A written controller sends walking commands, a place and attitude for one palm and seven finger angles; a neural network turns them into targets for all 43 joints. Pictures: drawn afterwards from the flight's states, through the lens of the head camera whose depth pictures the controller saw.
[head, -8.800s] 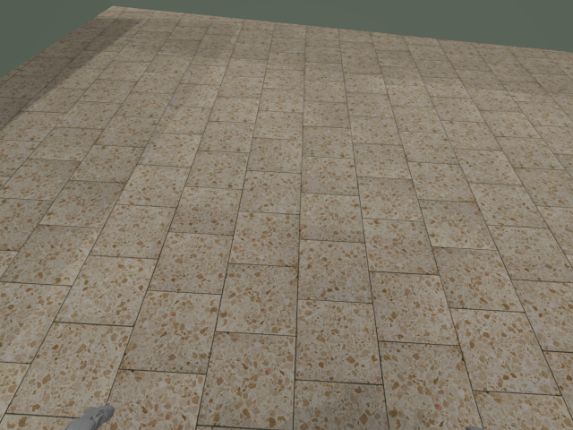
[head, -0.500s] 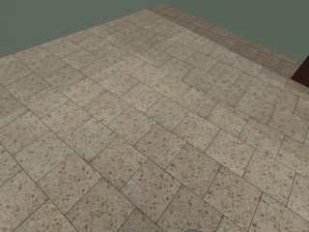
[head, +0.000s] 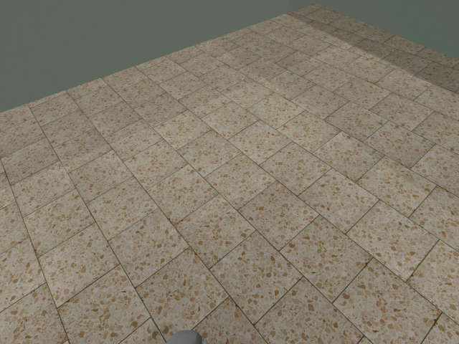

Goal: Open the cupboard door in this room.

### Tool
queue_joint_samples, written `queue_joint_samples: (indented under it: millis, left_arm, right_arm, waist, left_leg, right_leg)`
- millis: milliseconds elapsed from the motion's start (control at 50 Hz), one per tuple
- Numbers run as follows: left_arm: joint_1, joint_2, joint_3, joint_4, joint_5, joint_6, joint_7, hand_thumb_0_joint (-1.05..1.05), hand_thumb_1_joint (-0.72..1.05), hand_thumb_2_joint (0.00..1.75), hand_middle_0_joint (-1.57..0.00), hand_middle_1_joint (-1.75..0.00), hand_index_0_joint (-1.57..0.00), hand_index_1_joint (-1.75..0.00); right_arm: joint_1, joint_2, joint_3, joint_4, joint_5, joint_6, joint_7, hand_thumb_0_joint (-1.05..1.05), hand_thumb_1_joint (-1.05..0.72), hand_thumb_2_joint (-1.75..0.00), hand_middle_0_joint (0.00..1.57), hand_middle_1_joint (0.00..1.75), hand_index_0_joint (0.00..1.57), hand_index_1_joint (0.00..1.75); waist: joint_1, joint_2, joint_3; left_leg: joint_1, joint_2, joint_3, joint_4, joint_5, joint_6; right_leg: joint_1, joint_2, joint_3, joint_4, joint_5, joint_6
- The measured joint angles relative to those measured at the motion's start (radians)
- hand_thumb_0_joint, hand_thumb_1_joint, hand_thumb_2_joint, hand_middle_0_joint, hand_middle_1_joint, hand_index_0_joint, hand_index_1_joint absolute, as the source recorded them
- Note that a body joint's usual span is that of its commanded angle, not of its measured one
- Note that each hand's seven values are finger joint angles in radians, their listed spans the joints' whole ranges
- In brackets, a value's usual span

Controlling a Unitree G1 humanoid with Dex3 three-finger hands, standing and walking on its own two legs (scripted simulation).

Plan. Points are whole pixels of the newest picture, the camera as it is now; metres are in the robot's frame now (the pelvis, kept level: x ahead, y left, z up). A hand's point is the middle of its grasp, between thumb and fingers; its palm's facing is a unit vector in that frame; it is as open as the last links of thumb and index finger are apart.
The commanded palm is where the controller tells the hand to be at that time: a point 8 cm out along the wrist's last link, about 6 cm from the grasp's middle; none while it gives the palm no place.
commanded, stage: turn or walk to find it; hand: left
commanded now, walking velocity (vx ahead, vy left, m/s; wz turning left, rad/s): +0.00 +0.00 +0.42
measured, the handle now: out of the picture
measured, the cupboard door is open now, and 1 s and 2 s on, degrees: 0 0 0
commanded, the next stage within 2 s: none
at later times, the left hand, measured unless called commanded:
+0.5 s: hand out of the picture -0.02 +0.29 -0.18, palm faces +0.26 -0.94 -0.22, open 7.4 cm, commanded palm none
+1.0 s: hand out of the picture +0.00 +0.21 -0.14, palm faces +0.39 -0.88 -0.28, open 7.4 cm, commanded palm none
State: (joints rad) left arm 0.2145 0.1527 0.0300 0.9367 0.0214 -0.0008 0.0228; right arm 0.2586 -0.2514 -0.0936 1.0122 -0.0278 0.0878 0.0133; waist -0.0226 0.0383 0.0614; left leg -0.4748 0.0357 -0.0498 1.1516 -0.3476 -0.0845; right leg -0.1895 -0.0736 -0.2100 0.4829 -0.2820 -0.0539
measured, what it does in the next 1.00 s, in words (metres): steps on the spot, turning left: left foot, then right foot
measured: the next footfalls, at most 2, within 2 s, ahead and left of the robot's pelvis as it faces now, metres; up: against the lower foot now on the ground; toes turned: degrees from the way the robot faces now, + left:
left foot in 0.26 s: -0.01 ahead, +0.15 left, +0.00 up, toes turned +12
right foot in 0.82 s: +0.04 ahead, -0.07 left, +0.00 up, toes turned +16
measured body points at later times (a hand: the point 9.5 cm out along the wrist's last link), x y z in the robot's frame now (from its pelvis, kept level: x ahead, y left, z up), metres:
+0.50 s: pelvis -0.02 +0.07 +0.00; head +0.00 +0.10 +0.45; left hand -0.04 +0.33 -0.16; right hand +0.13 -0.15 -0.12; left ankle -0.05 +0.14 -0.74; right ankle -0.02 -0.10 -0.65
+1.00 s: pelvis -0.03 +0.00 +0.00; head +0.01 -0.03 +0.45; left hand -0.02 +0.26 -0.12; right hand +0.08 -0.24 -0.17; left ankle -0.11 +0.13 -0.65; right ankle +0.00 -0.08 -0.74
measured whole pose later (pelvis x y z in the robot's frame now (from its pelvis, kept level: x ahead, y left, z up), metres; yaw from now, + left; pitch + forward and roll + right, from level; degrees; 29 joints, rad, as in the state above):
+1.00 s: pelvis -0.03 +0.00 +0.00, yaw +25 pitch -1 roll +2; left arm 0.15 0.16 0.02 0.91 0.02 0.01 0.02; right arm 0.28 -0.25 -0.09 1.00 -0.03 0.08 0.01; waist -0.05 0.06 0.06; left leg -0.49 -0.03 -0.06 1.15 -0.39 -0.05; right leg -0.19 -0.05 -0.13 0.50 -0.29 -0.04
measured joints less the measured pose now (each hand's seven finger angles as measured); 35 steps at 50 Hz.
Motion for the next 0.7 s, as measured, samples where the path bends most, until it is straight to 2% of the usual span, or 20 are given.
queue_joint_samples:
  millis: [80,180,240,260,300,340,380,440,560,700]
  left_arm:
    - [0.023,0.015,0.005,0.016,0.007,0.003,-0.002,0.0,0.91,0.9,-0.2,-0.3,-0.2,-0.3]
    - [0.046,0.047,0.015,0.037,0.014,0.009,-0.005,0.0,0.91,0.9,-0.2,-0.3,-0.2,-0.3]
    - [0.059,0.073,0.024,0.053,0.012,0.017,-0.006,0.0,0.91,0.9,-0.2,-0.3,-0.2,-0.3]
    - [0.065,0.084,0.028,0.056,0.008,0.022,-0.007,0.0,0.91,0.9,-0.2,-0.3,-0.2,-0.3]
    - [0.062,0.106,0.035,0.066,0.002,0.044,-0.004,0.0,0.91,0.9,-0.2,-0.29,-0.2,-0.3]
    - [0.055,0.114,0.037,0.074,0.003,0.066,-0.002,0.01,0.91,0.9,-0.2,-0.29,-0.2,-0.3]
    - [0.041,0.114,0.039,0.076,0.004,0.073,-0.007,0.01,0.91,0.9,-0.2,-0.29,-0.2,-0.3]
    - [0.016,0.113,0.038,0.062,0.003,0.062,-0.015,0.01,0.91,0.9,-0.19,-0.29,-0.2,-0.3]
    - [-0.035,0.109,0.037,0.03,0.001,0.054,-0.013,0.01,0.91,0.9,-0.19,-0.29,-0.2,-0.3]
    - [-0.1,0.086,0.028,0.0,-0.005,0.054,-0.008,0.01,0.91,0.9,-0.19,-0.29,-0.2,-0.3]
  right_arm:
    - [-0.038,0.003,0.007,-0.002,0.003,0.002,-0.001,0.01,-0.91,-0.9,0.2,0.3,0.2,0.3]
    - [-0.101,0.012,0.022,-0.023,0.012,-0.012,-0.003,0.01,-0.91,-0.9,0.2,0.3,0.2,0.3]
    - [-0.131,0.018,0.032,-0.047,0.016,-0.031,-0.003,0.01,-0.91,-0.9,0.2,0.3,0.2,0.3]
    - [-0.139,0.021,0.034,-0.054,0.015,-0.041,-0.002,0.01,-0.91,-0.9,0.2,0.3,0.2,0.3]
    - [-0.154,0.038,0.041,-0.066,0.011,-0.055,-0.002,0.01,-0.91,-0.9,0.2,0.3,0.2,0.3]
    - [-0.154,0.048,0.051,-0.075,0.007,-0.063,-0.007,0.01,-0.91,-0.9,0.2,0.3,0.2,0.3]
    - [-0.149,0.052,0.057,-0.079,0.006,-0.064,-0.016,0.01,-0.9,-0.9,0.2,0.3,0.2,0.3]
    - [-0.138,0.056,0.063,-0.077,0.009,-0.066,-0.02,0.0,-0.9,-0.9,0.2,0.3,0.2,0.3]
    - [-0.094,0.07,0.063,-0.069,0.01,-0.069,-0.019,0.01,-0.9,-0.9,0.21,0.3,0.21,0.3]
    - [-0.029,0.068,0.047,-0.051,0.002,-0.061,-0.02,0.01,-0.9,-0.9,0.21,0.3,0.21,0.3]
  waist:
    - [0.021,-0.016,0.01]
    - [0.053,-0.042,0.025]
    - [0.062,-0.059,0.023]
    - [0.063,-0.069,0.02]
    - [0.072,-0.1,0.024]
    - [0.071,-0.1,0.018]
    - [0.066,-0.089,0.012]
    - [0.062,-0.079,0.01]
    - [0.042,-0.073,0.004]
    - [-0.005,-0.046,0.009]
  left_leg:
    - [0.047,0.013,0.027,-0.104,-0.052,-0.001]
    - [0.132,0.007,0.081,-0.319,-0.106,0.016]
    - [0.204,-0.002,0.116,-0.499,-0.024,0.032]
    - [0.226,-0.009,0.123,-0.553,0.008,0.063]
    - [0.222,-0.03,0.128,-0.54,-0.001,0.112]
    - [0.232,-0.033,0.118,-0.556,0.001,0.131]
    - [0.249,-0.036,0.1,-0.599,0.027,0.135]
    - [0.272,-0.047,0.077,-0.665,0.071,0.144]
    - [0.282,-0.073,0.041,-0.724,0.115,0.15]
    - [0.248,-0.091,-0.007,-0.709,0.126,0.137]
  right_leg:
    - [-0.012,-0.016,-0.035,0.013,-0.004,0.005]
    - [-0.036,-0.043,-0.075,0.052,-0.015,0.024]
    - [-0.057,-0.064,-0.102,0.107,-0.038,0.047]
    - [-0.071,-0.078,-0.106,0.142,-0.055,0.058]
    - [-0.125,-0.078,-0.032,0.277,-0.182,0.089]
    - [-0.181,-0.049,0.043,0.428,-0.238,0.104]
    - [-0.224,-0.031,0.093,0.538,-0.203,0.115]
    - [-0.262,-0.025,0.143,0.613,-0.135,0.131]
    - [-0.268,-0.024,0.189,0.592,-0.09,0.154]
    - [-0.207,0.012,0.193,0.418,-0.158,0.148]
